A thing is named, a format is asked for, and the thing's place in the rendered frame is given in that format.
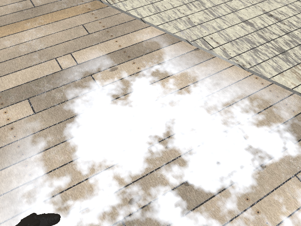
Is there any left robot hand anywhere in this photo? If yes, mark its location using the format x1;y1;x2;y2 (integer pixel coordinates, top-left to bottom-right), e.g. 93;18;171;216
16;213;61;226

